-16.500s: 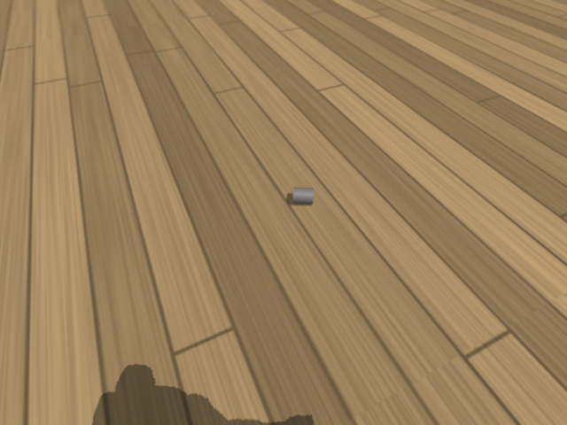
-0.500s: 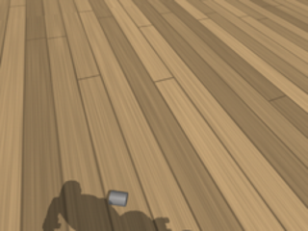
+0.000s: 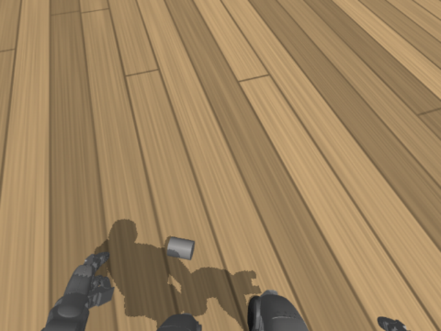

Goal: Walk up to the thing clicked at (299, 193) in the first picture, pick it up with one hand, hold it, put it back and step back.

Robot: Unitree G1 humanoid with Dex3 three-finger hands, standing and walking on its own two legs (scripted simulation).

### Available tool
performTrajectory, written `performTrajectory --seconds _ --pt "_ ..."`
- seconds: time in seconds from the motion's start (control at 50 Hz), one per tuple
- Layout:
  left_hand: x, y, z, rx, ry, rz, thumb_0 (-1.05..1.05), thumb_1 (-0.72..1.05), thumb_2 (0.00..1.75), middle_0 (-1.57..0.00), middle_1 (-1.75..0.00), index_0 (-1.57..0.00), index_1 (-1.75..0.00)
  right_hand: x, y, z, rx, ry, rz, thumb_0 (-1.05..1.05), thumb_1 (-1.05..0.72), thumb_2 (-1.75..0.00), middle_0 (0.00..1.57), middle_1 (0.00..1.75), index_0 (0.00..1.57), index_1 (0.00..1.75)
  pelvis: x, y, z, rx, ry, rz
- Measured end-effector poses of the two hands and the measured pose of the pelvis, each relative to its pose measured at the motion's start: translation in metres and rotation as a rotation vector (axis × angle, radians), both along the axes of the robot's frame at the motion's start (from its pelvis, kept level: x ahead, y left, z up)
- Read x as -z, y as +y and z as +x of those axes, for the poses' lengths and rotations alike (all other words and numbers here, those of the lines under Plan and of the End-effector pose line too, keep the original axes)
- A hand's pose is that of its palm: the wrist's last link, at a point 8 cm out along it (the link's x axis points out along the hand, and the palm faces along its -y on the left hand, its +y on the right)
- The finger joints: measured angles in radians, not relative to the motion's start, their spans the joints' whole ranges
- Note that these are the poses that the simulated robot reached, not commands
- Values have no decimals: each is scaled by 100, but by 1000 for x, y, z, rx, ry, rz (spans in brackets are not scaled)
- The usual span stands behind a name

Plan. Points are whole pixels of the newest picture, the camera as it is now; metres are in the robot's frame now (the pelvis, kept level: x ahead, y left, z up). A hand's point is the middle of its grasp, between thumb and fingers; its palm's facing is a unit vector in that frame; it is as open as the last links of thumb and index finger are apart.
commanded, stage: walk up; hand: left
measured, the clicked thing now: (181, 248) +0.44 +0.18 -0.70
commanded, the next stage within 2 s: none
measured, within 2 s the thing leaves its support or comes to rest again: neither
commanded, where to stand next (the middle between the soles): +0.03 -0.02 m, yaw -6 degrees
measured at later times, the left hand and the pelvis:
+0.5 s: hand out of the picture +0.05 +0.26 -0.11, palm faces -0.11 -0.89 -0.45, open 7.4 cm; pelvis -0.02 -0.03 +0.02, yaw -4 degrees
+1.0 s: hand out of the picture +0.10 +0.27 -0.14, palm faces -0.08 -0.93 -0.37, open 7.4 cm; pelvis -0.03 +0.01 +0.01, yaw -3 degrees
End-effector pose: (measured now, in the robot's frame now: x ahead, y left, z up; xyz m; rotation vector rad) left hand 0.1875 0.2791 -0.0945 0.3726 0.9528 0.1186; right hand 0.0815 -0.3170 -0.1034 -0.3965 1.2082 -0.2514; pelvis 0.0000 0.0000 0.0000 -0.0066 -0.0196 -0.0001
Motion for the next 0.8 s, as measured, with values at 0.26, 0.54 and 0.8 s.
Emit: performTrajectory --seconds 0.26,0.54,0.8 --pt "11 42 -146 -72 292 -13 1 91 90 -20 -30 -20 -29 -50 6 -74 21 -18 -38 1 -90 -90 21 30 20 30 -25 8 -32 48 -2 -24" --pt "-38 20 -139 -30 135 119 1 91 90 -20 -30 -21 -30 -20 -46 -96 82 -7 43 1 -90 -90 21 30 20 30 -22 -29 -21 71 -47 -29" --pt "-20 29 -99 -57 117 93 1 90 90 -20 -30 -21 -30 3 0 -54 47 16 92 0 -90 -90 21 30 20 30 -11 -6 -9 39 -46 -13"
